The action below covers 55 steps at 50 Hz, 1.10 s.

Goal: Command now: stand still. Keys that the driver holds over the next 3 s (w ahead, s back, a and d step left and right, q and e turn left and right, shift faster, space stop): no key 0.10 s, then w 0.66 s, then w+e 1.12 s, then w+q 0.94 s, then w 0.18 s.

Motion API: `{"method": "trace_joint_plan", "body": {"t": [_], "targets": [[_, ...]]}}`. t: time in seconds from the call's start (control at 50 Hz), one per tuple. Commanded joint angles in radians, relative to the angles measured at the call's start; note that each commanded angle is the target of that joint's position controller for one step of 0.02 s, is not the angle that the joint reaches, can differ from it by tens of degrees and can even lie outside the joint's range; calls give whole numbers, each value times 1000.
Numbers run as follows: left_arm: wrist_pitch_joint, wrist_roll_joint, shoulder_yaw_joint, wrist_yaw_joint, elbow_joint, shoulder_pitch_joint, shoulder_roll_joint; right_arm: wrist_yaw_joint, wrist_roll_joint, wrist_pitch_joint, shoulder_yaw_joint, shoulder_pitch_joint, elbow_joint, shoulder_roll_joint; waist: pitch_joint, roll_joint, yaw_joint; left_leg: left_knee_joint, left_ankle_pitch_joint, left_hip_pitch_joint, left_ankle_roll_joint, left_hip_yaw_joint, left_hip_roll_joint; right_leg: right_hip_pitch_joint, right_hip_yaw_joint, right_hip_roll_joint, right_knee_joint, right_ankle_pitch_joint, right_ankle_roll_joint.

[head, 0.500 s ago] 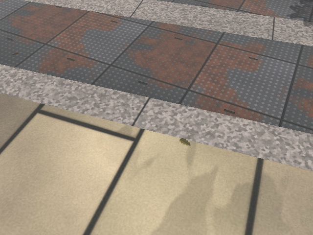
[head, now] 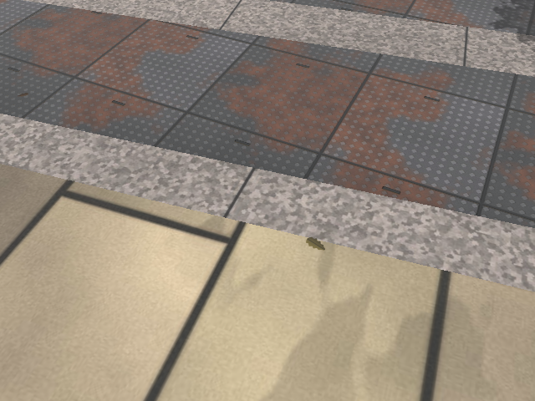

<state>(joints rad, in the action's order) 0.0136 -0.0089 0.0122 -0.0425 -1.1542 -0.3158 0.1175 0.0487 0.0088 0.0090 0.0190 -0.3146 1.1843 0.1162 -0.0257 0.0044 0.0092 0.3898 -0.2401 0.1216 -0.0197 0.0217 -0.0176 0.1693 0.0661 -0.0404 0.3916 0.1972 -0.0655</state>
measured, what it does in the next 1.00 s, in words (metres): walks ahead: left foot, then right foot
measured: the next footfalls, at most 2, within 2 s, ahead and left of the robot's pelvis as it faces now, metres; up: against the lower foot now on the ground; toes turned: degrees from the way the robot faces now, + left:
left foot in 0.44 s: +0.09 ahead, +0.12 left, +0.00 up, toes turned +4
right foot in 0.90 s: +0.44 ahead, -0.04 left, +0.00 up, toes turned -7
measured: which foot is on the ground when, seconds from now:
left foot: down 0.00-0.20, up 0.22-0.42, down 0.44-0.92, up 0.94-1.00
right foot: down 0.00-0.44, up 0.46-0.88, down 0.90-1.00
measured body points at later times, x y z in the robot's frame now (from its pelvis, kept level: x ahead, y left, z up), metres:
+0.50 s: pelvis +0.07 +0.04 -0.01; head +0.07 +0.06 +0.44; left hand +0.02 +0.27 -0.17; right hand +0.06 -0.19 -0.16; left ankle +0.05 +0.12 -0.74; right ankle +0.02 -0.07 -0.72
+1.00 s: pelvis +0.33 +0.01 -0.02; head +0.37 +0.01 +0.43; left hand +0.44 +0.25 -0.17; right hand +0.29 -0.22 -0.17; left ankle +0.17 +0.13 -0.64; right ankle +0.40 -0.04 -0.74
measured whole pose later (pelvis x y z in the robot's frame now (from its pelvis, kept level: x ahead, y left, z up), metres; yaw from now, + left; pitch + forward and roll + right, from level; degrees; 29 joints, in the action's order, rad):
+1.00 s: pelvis +0.33 +0.01 -0.02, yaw -4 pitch +0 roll -1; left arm 0.06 -0.02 -0.07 0.02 -0.99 -0.16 0.20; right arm 0.00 0.02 0.11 -0.04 -0.38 1.06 0.17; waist -0.08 0.01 0.00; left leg 1.22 -0.34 0.26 -0.07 0.02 0.01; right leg 0.38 0.11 -0.10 0.55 0.17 -0.14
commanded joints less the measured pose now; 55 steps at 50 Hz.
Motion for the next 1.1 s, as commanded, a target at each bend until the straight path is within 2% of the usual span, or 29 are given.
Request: {"method": "trace_joint_plan", "body": {"t": [0.02, 0.1, 0.12, 0.16, 0.18, 0.22, 0.24, 0.28, 0.32, 0.36, 0.42, 0.44, 0.46, 0.48, 0.5, 0.54, 0.6, 0.7, 0.78, 0.84, 0.88, 0.9, 0.92, 0.94, 0.96, 0.98, 1.0, 1.04, 1.1], "targets": [[3, 0, -9, -2, 1, -77, 66, 2, 0, 2, -7, -81, 1, 60, -66, -2, 0, -69, 92, 63, -30, -99, 102, 14, -144, 133, -88, -53, -2], [4, 0, -8, -3, -2, -83, 63, 3, 0, 2, -7, -88, 4, 56, -67, -3, 0, -68, 89, 63, -29, -97, 102, 14, -146, 133, -91, -50, -2], [3, 0, -9, -2, -6, -91, 62, 2, 2, 1, -6, -101, 7, 52, -47, -8, 0, -69, 27, 58, -30, -90, 91, 7, -148, 126, -101, 32, -4], [-6, 1, -27, -1, -2, -100, 103, -1, 8, -2, -15, -111, -1, 64, -64, -42, 1, 0, -182, 99, -45, -49, 38, 35, -171, 114, -108, 305, -34], [-12, -1, -38, 1, 0, -116, 123, -6, 15, -5, -19, -103, -14, 66, -93, -63, 9, 51, -287, 162, -55, -32, 15, 52, -214, 133, -127, 472, -62], [-19, -4, -56, 5, -9, -189, 147, -19, 33, -1, -15, -60, -52, 38, -153, -124, 41, 201, -297, 305, -59, 30, -13, 36, -383, 253, -222, 681, -135], [-19, -6, -63, 6, -12, -205, 152, -25, 38, 6, -15, -43, -69, 32, -162, -138, 46, 288, -237, 329, -58, 52, 4, 43, -460, 319, -270, 697, -171], [-7, -17, -71, 10, 0, -192, 158, -38, 34, 24, -25, -3, -103, 54, -150, -94, 41, 403, -230, 361, -58, 23, 40, 52, -501, 364, -310, 589, -200], [8, -14, -77, 13, 22, -145, 167, -50, 26, 40, -32, -5, -120, 56, -112, -62, 9, 398, -226, 342, -58, 13, 52, 48, -428, 340, -300, 485, -178], [17, -4, -79, 15, 41, -94, 169, -53, 17, 48, -35, -33, -123, 40, -102, -83, -22, 281, -192, 224, -58, 43, 31, 116, -322, 283, -269, 420, -145], [19, 3, -82, 19, 57, -53, 159, -44, 11, 52, -43, -191, -67, 27, -104, -51, -84, 42, -73, -94, -58, 108, -37, 306, -201, 188, -118, 452, -117], [27, -2, -74, 23, 78, -23, 127, -36, 19, 57, -53, -268, -51, 59, -96, 21, -111, -28, -147, -214, -71, -2, 37, 415, -142, 141, 29, 430, -93], [38, 3, -51, 35, 118, 11, 43, -25, 26, 65, -72, -374, -46, 147, -49, 245, -144, -234, -453, -300, -129, -401, 294, 544, 8, 22, 360, 365, -43], [40, -27, -60, 43, 140, 31, 87, -25, 21, 53, -90, -396, -34, 205, -118, 247, -134, -322, -634, -221, -206, -621, 415, 652, 5, 11, 553, 355, -48], [43, -44, -68, 56, 151, 54, 123, -25, 21, 50, -84, -304, -61, 176, -175, 128, -77, -316, -615, -120, -218, -599, 406, 655, -51, 73, 647, 258, -52], [53, -29, -66, 72, 142, 46, 102, -34, 10, 69, -74, -192, -105, 145, -160, 51, -16, -328, -362, -73, -175, -417, 316, 602, -71, 107, 650, 104, -32], [45, -28, -72, 81, 140, 65, 101, -30, 9, 93, -60, -227, -93, 108, -109, 48, -6, -302, 5, -115, -148, -226, 240, 575, -31, 108, 632, -10, 2], [33, -19, -62, 77, 229, 281, 80, -30, 12, 102, -45, -286, -75, 98, -127, 79, -36, -262, 378, -114, -155, -95, 196, 581, 31, 87, 456, -92, 27], [33, -7, -51, 77, 277, 381, 83, -24, 14, 108, -51, -291, -70, 132, -131, 114, -46, -250, 523, -128, -153, -37, 205, 446, 78, 53, 246, -128, -11], [41, -8, -66, 65, 263, 291, 121, -18, 17, 114, -61, -259, -67, 161, -67, 112, 11, -102, 878, -200, -128, 32, 230, 277, 102, -5, 201, -79, -82], [55, -9, -93, 54, 175, 21, 159, -13, 17, 104, -72, -235, -69, 189, 76, 91, 124, 235, 967, -191, -100, 85, 213, 3, 105, -58, 129, -79, -128], [59, -27, -113, 47, 137, -118, 207, -16, 13, 100, -72, -237, -81, 185, 150, 63, 175, 478, 726, -19, -87, 100, 192, -217, -26, 46, 118, 6, -163], [55, -44, -142, 43, 135, -212, 315, -37, -18, 100, -55, -327, -115, 80, 282, -155, 137, 918, 86, 340, -44, 111, 27, -507, -559, 360, 54, 133, -330], [37, -12, -138, 54, 132, -150, 300, -49, -2, 106, -72, -255, -136, 135, 301, -125, 113, 1062, -218, 500, -50, -35, -41, -492, -855, 395, -140, 233, -360], [38, -4, -127, 55, 157, -18, 271, -53, 3, 113, -78, -113, -194, 156, 123, -86, 73, 1049, -123, 599, -65, -67, 33, -353, -704, 364, -164, 271, -316], [44, -2, -113, 57, 170, 41, 212, -54, 7, 125, -79, -45, -218, 166, 47, 3, 49, 971, -31, 569, -66, -64, 77, -208, -585, 334, -188, 149, -276], [52, -4, -103, 55, 171, 64, 178, -53, 15, 122, -81, -28, -223, 154, 6, 40, 13, 898, -5, 508, -58, -67, 102, -97, -499, 288, -199, 20, -246], [66, 1, -90, 44, 164, 50, 158, -52, 37, 89, -80, -48, -240, 126, -5, 11, -40, 804, -22, 406, -26, -68, 118, 32, -390, 227, -205, -145, -223], [79, 3, -94, 36, 161, -16, 193, -56, 40, 55, -80, 17, -282, 124, -23, -16, -45, 685, 7, 436, 16, -35, 119, 69, -321, 179, -220, -211, -219]]}}
Over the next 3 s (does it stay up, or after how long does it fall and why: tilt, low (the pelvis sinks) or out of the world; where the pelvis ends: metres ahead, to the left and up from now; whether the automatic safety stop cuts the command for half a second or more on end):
stays up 1.30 -0.37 -0.05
